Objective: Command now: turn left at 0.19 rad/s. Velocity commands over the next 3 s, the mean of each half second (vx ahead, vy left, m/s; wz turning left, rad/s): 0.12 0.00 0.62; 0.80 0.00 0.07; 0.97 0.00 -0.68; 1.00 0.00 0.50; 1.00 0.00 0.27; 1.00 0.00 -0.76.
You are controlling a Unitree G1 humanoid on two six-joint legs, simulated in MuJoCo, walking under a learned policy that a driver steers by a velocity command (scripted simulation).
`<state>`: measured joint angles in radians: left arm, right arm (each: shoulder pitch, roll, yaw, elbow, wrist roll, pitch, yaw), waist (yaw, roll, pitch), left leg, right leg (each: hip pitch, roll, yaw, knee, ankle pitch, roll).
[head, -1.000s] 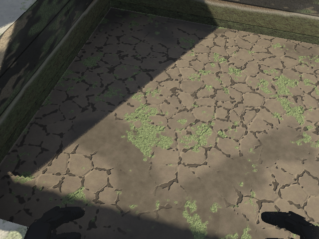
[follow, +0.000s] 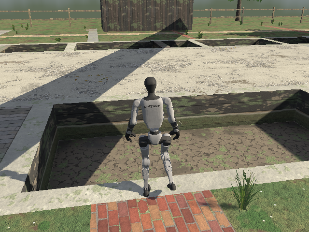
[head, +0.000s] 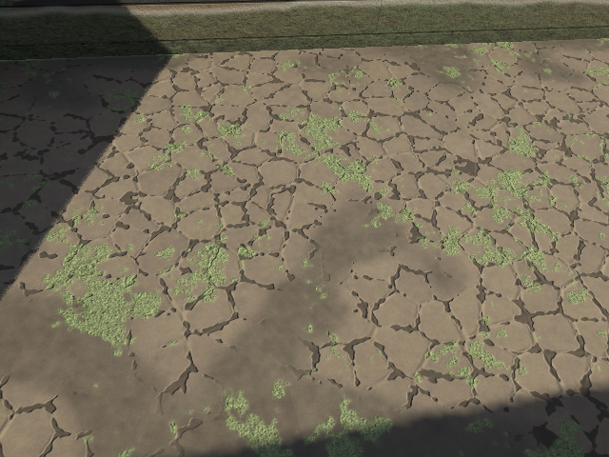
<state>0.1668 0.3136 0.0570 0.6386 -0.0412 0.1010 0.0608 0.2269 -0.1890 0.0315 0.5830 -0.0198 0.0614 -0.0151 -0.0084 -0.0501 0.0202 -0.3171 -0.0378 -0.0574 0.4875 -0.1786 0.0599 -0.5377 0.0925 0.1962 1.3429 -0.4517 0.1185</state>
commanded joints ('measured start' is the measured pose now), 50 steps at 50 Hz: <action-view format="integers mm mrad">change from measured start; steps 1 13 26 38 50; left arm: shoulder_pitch -23 -6 9 68 -13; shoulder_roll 54 33 59 97 -27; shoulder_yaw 0 -21 -17 6 -6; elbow -76 -8 -83 -49 -105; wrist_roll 14 26 66 48 57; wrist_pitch -19 -120 -112 -129 -55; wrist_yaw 13 -38 -52 -43 -37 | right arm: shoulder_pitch -4 62 -40 -236 -49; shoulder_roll -208 -279 -199 -112 -131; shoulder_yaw -63 -136 -132 -57 -51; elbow -71 -56 -48 -144 -21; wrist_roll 25 55 4 32 -5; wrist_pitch -3 47 45 -8 -110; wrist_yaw -24 -67 2 33 2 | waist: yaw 13 -13 -1 55 27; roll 178 260 -84 -114 197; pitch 8 -130 -10 -57 -56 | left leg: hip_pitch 126 127 -509 -78 -13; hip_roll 166 148 -68 34 309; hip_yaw -369 -578 -121 106 -82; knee -222 -204 740 149 -8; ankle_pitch -227 -83 -20 -125 160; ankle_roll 166 114 -86 -44 15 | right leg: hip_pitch -146 215 293 218 -267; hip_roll -49 -21 -312 -353 -49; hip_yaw -79 -48 58 -35 -53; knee -101 -783 -1031 -984 -55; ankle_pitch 66 102 -7 220 289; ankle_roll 23 -94 -213 -298 -108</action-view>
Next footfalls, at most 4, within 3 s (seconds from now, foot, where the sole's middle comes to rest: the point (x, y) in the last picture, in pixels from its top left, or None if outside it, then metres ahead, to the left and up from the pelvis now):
0.30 right None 0.05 -0.15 -0.78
0.80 left None -0.01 0.09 -0.78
1.22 right None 0.11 -0.06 -0.78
1.52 left None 0.07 0.12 -0.78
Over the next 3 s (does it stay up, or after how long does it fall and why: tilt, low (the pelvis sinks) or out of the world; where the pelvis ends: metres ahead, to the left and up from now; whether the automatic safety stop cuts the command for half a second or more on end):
stays up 0.03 0.01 -0.02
